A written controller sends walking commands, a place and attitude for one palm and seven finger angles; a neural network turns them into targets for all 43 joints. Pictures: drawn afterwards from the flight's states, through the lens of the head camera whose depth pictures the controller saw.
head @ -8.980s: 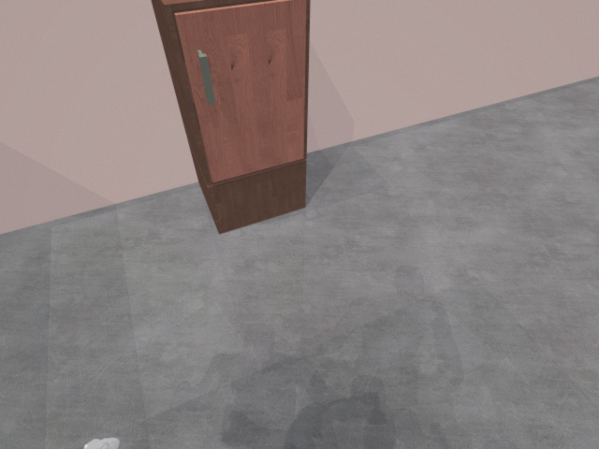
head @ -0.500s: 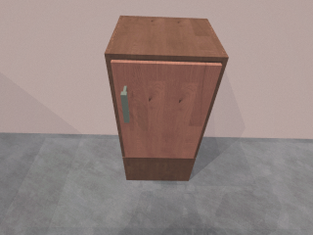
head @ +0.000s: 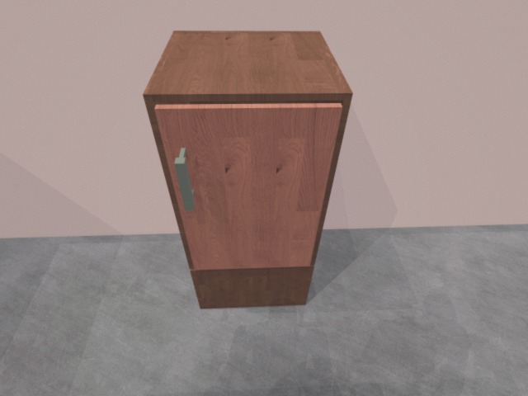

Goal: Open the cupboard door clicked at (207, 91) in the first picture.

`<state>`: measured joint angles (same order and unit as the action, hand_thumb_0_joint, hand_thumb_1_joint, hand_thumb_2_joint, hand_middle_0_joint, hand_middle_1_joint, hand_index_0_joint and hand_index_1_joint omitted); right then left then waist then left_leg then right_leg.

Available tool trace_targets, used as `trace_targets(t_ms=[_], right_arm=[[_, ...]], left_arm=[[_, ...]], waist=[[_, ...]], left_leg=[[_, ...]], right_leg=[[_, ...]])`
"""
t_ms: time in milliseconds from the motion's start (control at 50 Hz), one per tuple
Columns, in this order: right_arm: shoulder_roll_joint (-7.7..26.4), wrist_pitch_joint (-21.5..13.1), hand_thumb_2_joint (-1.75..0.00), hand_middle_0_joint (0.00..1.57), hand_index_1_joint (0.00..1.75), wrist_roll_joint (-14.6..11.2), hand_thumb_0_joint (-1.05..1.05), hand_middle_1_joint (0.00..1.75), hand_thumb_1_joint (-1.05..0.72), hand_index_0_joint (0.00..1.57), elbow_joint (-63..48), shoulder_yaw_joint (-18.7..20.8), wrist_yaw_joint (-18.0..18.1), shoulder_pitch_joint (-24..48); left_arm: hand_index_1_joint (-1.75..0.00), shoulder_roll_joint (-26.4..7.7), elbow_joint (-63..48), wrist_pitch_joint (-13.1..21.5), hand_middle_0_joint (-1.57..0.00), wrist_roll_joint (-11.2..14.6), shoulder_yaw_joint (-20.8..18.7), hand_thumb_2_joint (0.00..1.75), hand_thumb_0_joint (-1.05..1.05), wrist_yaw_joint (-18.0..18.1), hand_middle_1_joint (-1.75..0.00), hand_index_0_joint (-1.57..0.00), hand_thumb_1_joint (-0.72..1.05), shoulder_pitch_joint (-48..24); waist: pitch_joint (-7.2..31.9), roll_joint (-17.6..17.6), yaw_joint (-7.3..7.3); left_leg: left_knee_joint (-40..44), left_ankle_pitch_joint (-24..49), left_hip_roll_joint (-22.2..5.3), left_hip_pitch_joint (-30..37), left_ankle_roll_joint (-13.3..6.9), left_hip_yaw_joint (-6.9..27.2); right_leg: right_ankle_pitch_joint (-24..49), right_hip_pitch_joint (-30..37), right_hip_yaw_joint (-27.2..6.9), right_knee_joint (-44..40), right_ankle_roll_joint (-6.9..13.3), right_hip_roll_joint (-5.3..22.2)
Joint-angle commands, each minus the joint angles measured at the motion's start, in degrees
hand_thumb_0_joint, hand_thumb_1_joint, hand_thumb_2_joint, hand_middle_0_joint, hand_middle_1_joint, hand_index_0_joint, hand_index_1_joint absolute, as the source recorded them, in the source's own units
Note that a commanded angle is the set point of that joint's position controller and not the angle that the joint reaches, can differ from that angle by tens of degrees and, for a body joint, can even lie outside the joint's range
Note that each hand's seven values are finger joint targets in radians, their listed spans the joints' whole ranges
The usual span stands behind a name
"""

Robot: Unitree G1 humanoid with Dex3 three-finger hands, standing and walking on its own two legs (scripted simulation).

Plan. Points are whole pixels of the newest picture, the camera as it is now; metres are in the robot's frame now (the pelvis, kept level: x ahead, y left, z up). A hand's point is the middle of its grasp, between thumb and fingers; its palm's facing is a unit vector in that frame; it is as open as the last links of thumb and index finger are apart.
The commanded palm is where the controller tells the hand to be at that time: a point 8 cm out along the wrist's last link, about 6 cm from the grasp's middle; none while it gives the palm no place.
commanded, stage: shuffle to correct the standing spot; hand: left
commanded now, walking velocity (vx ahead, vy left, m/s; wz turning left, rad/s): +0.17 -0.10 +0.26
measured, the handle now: (186, 179) +0.58 +0.21 -0.02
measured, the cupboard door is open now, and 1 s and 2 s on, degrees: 0 0 0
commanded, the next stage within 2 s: come to a stop and stand still in 0.10 s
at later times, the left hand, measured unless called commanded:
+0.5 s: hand out of the picture +0.04 +0.16 -0.17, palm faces +0.09 -0.98 -0.16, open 7.3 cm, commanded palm none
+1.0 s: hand out of the picture +0.04 +0.12 -0.16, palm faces +0.10 -0.98 -0.15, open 7.4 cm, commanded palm none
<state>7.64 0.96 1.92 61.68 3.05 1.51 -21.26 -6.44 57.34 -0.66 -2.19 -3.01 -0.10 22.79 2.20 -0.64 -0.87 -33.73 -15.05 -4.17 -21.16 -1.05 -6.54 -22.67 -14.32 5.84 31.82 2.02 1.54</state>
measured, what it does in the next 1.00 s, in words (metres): steps on the spot: left foot, then right foot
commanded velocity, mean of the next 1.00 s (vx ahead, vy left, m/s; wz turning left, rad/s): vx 0.01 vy -0.02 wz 0.01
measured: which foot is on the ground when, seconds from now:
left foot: down 0.00-0.00, up 0.02-0.26, down 0.28-1.00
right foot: down 0.00-0.28, up 0.30-0.46, down 0.48-1.00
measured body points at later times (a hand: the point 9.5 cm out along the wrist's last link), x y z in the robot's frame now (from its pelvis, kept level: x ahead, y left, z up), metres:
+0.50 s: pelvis +0.05 -0.01 +0.00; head +0.06 +0.00 +0.45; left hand +0.03 +0.21 -0.16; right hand +0.06 -0.22 -0.15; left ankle +0.06 +0.09 -0.73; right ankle +0.07 -0.14 -0.73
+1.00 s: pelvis +0.07 -0.03 +0.01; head +0.07 -0.03 +0.46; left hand +0.03 +0.17 -0.15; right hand +0.07 -0.24 -0.15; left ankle +0.06 +0.09 -0.73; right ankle +0.07 -0.14 -0.73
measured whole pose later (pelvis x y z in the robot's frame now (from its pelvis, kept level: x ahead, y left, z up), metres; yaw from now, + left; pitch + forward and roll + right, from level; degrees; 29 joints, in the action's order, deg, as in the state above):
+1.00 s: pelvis +0.07 -0.03 +0.01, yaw +3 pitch -2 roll +0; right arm 7.3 0.4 0.5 65.8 0.4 1.5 -16.5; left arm -5.5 64.1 1.1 -1.3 0.3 2.3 19.4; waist -1.3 -0.5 0.1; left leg -25.1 -13.2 -3.6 -9.6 0.5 -6.9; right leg -12.8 -8.5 5.1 23.2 0.4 0.9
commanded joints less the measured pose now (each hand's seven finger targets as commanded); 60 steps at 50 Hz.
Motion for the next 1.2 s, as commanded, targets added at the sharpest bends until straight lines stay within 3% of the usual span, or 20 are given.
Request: trace_targets(t_ms=[0, 40, 80, 140, 200, 220, 260, 280, 320, 400, 480, 500, 560, 620, 940, 960, 980, 1020, 1100, 1180], right_arm=[[2.7, 0.3, -0.9, 0.2, 0.3, -0.4, 0.0, 0.3, -0.9, 0.2, -7.4, 1.3, -0.1, 5.5], [3.1, 0.4, -0.9, 0.2, 0.3, -0.1, 0.0, 0.3, -0.9, 0.2, -5.8, 1.7, -1.3, 2.3], [2.0, 0.0, -0.9, 0.2, 0.3, -0.1, 0.0, 0.3, -0.9, 0.2, -5.3, 1.6, -1.6, 1.2], [0.8, -0.7, -0.9, 0.2, 0.3, -0.3, 0.0, 0.3, -0.9, 0.2, -6.3, 1.1, -1.7, 3.4], [1.1, -1.7, -0.9, 0.2, 0.3, -0.2, 0.0, 0.3, -0.9, 0.2, -4.4, 0.4, -1.0, -2.6], [2.7, -2.0, -0.9, 0.2, 0.3, -0.3, 0.0, 0.3, -0.9, 0.2, -3.3, 0.2, -0.5, -4.8], [10.9, -2.2, -0.9, 0.2, 0.3, -0.1, 0.0, 0.3, -0.9, 0.2, -3.0, 1.5, 0.8, -8.9], [11.8, -1.9, -0.9, 0.2, 0.3, 0.1, 0.0, 0.3, -0.9, 0.2, -3.2, 1.8, 1.0, -6.7], [8.8, -2.4, -0.9, 0.2, 0.3, 0.0, 0.0, 0.3, -0.9, 0.2, -3.6, 0.4, 1.5, -1.0], [7.7, -2.6, -0.9, 0.2, 0.3, -0.7, 0.0, 0.3, -0.9, 0.2, -2.9, -0.3, 1.5, 3.1], [3.8, -1.8, -0.9, 0.2, 0.3, -1.4, 0.0, 0.3, -0.9, 0.2, -1.7, -0.8, 0.5, 2.1], [3.0, -1.4, -0.9, 0.2, 0.3, -1.3, 0.0, 0.3, -0.9, 0.2, -1.0, -0.9, 0.4, 2.8], [3.3, -1.5, -0.9, 0.2, 0.3, -1.3, 0.0, 0.3, -0.9, 0.2, 1.1, -1.2, 0.4, 1.3], [3.3, -1.5, -0.9, 0.2, 0.3, -1.4, 0.0, 0.3, -0.9, 0.2, 2.1, -1.4, 0.4, 1.8], [3.3, -1.3, -0.9, 0.2, 0.3, -1.3, 0.0, 0.3, -0.9, 0.2, 3.1, -1.9, 0.5, 1.1], [6.1, -2.7, -0.9, 0.2, 0.3, -1.5, 0.0, 0.3, -0.9, 0.2, -1.3, -2.0, -0.2, 7.1], [2.9, -1.7, -0.9, 0.2, 0.3, -1.5, 0.0, 0.3, -0.9, 0.2, -2.6, -1.9, -0.5, 2.9], [3.6, -1.4, -0.9, 0.2, 0.3, -0.9, 0.0, 0.3, -0.9, 0.2, -2.6, -2.1, -1.1, 0.1], [4.8, -2.4, -0.9, 0.2, 0.3, -0.7, 0.0, 0.3, -0.9, 0.2, -3.3, -2.4, -0.6, 0.1], [6.3, -2.7, -0.9, 0.2, 0.3, -0.9, 0.0, 0.3, -0.9, 0.2, -3.7, -2.5, -0.4, 0.7]], left_arm=[[-0.3, -8.5, 0.7, 0.3, -0.2, 0.5, -1.7, 0.9, 0.0, 2.5, -0.3, -0.2, 0.9, 9.2], [-0.3, -7.1, -1.3, 2.1, -0.2, 0.3, -1.1, 0.9, 0.0, 2.7, -0.3, -0.2, 0.9, 0.5], [-0.3, -5.7, -1.0, 2.8, -0.2, 0.1, -0.5, 0.9, 0.0, 2.6, -0.3, -0.2, 0.9, -0.4], [-0.3, -7.1, -0.1, 2.3, -0.2, -0.2, -0.5, 0.9, 0.0, 2.2, -0.3, -0.2, 0.9, 1.8], [-0.3, -7.6, 0.0, 1.4, -0.2, 0.3, -0.4, 0.9, 0.0, 1.6, -0.3, -0.2, 0.9, 1.1], [-0.3, -6.0, -0.2, 1.0, -0.2, 0.7, 0.0, 0.9, 0.0, 1.3, -0.3, -0.2, 0.9, 1.2], [-0.3, -2.0, -2.3, 0.8, -0.2, 0.8, 0.8, 0.9, 0.0, 0.6, -0.3, -0.2, 0.9, 1.6], [-0.3, -2.8, -3.3, 0.3, -0.2, 0.2, 0.6, 0.9, 0.0, 0.4, -0.3, -0.2, 0.9, -1.6], [-0.3, -3.4, -2.1, -0.1, -0.2, 0.1, 0.5, 0.9, 0.0, 0.5, -0.3, -0.2, 0.9, -2.6], [-0.3, -1.4, 1.1, 0.5, -0.2, 1.1, 1.4, 0.9, 0.0, 1.0, -0.3, -0.2, 0.9, 0.8], [-0.3, -5.4, 2.8, 1.1, -0.2, 1.2, 1.5, 0.9, 0.0, 1.8, -0.3, -0.2, 0.9, 1.3], [-0.3, -5.2, 3.2, 1.4, -0.2, 1.1, 1.7, 0.9, 0.0, 1.9, -0.3, -0.2, 0.9, 0.6], [-0.3, -5.3, 3.8, 1.9, -0.2, 1.4, 2.0, 0.9, 0.0, 2.2, -0.3, -0.2, 0.9, -0.4], [-0.3, -5.2, 4.3, 1.9, -0.2, 1.4, 2.1, 0.9, 0.0, 2.4, -0.3, -0.2, 0.9, -0.3], [-0.3, -4.4, 5.7, 2.1, -0.2, 1.4, 2.3, 0.9, 0.0, 2.6, -0.3, -0.2, 0.9, 1.1], [-0.3, -8.0, 7.1, 3.2, -0.2, 0.5, 2.5, 0.9, 0.0, 4.6, -0.3, -0.2, 0.9, 2.8], [-0.3, -9.7, 4.7, 3.8, -0.2, 1.0, 2.1, 0.9, 0.0, 4.1, -0.3, -0.2, 0.9, 0.5], [-0.3, -9.2, 2.7, 3.8, -0.2, 1.0, 2.0, 0.9, 0.0, 3.1, -0.3, -0.2, 0.9, -3.6], [-0.3, -6.7, 2.4, 2.5, -0.2, 1.1, 2.5, 0.9, 0.0, 2.5, -0.3, -0.2, 0.9, -2.9], [-0.3, -6.3, 2.9, 2.1, -0.2, 1.2, 2.8, 0.9, 0.0, 2.2, -0.3, -0.2, 0.9, -1.8]], waist=[[-8.9, 11.4, 3.01], [-9.2, 7.9, -0.72], [-9.0, 6.2, -0.85], [-10.0, 7.2, 0.89], [-7.8, 6.6, -1.28], [-7.8, 1.3, -1.64], [-6.9, -14.2, -1.97], [-7.7, -10.7, -2.29], [-7.9, -11.0, -0.31], [-2.0, -2.7, 1.92], [-4.3, 1.2, 1.07], [-5.0, 3.4, 0.81], [-3.7, 5.6, 0.27], [-5.3, 1.9, 0.65], [-7.2, 1.6, 0.76], [-9.8, 4.8, 2.74], [-4.6, 3.8, -0.84], [-4.1, 1.9, -1.79], [-8.2, -3.5, -0.07], [-7.5, -0.3, 1.01]], left_leg=[[-27.8, -13.0, 1.8, -18.6, 0.1, 3.1], [-32.8, -6.5, -0.8, -17.4, -0.2, 4.2], [-26.9, -4.6, -0.8, -13.4, 0.3, 2.3], [-13.4, -6.9, -0.3, -7.2, 0.0, -0.3], [1.8, -2.2, 1.8, 7.9, 0.1, -3.3], [6.4, -1.6, 0.5, 13.4, 0.4, -0.5], [20.6, -3.1, -18.4, 15.8, -8.0, 26.3], [23.1, -5.2, -19.9, 10.3, -10.3, 27.2], [22.5, 2.8, -16.5, 4.9, -9.4, 21.1], [13.7, 23.1, -10.3, 9.0, -6.5, 8.7], [11.6, 0.8, -2.2, 4.4, -0.2, 4.4], [11.1, 2.9, -1.5, 6.1, 0.2, 3.9], [11.1, 8.0, -2.2, 10.1, 0.6, 3.4], [12.5, 8.2, -2.6, 10.3, 0.7, 3.7], [14.2, 6.4, -2.6, 11.5, 0.9, 3.7], [1.0, 7.9, -2.7, 4.6, 2.3, 2.3], [2.5, -4.8, -0.5, 7.4, 1.5, 3.9], [3.5, -2.7, -0.1, 11.0, 1.3, 3.8], [11.2, -2.5, -2.6, 4.3, -0.7, 7.3], [13.6, -2.5, -2.9, 3.2, -1.3, 8.2]], right_leg=[[-23.7, -1.4, -27.3, -29.1, 9.5, 21.3], [-13.7, -3.2, -17.1, -25.0, 7.6, 16.9], [-3.1, -2.2, -9.3, -22.1, 7.1, 13.7], [-1.5, -2.4, -8.8, -20.9, 8.0, 13.2], [-5.8, -7.6, -6.4, -14.9, 5.9, 9.9], [-4.3, -10.8, -4.9, -9.6, 4.2, 7.6], [-4.2, -18.2, 1.8, 7.6, -1.4, 0.9], [-7.0, -16.2, -1.0, 15.6, -1.3, 1.4], [-3.6, -12.8, -5.0, 20.2, -1.8, 3.6], [7.2, 0.1, -1.8, -0.3, -3.3, 2.4], [16.0, 4.4, -7.2, -11.0, -1.2, 7.1], [17.7, 2.8, -7.9, -11.1, -0.9, 6.4], [24.8, 3.5, -6.7, -10.6, -0.8, 6.5], [23.0, 3.7, -6.3, -11.3, -1.2, 5.8], [18.6, 3.1, -6.7, -14.1, -0.9, 5.4], [44.3, 1.8, -10.3, -11.3, -1.9, 9.3], [27.5, 2.0, -11.2, -12.8, 0.7, 11.1], [0.8, -4.9, -9.8, -14.2, 2.1, 8.7], [2.2, -3.0, -5.9, -8.6, 0.5, 4.1], [6.9, 0.7, -5.2, -7.0, -0.1, 3.6]])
